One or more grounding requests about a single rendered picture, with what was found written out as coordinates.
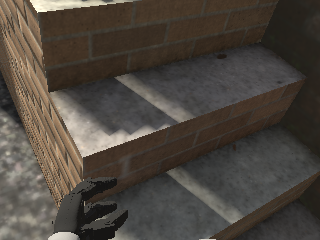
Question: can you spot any left robot hand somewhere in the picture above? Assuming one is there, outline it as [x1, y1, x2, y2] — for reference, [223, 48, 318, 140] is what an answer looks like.
[52, 177, 129, 240]

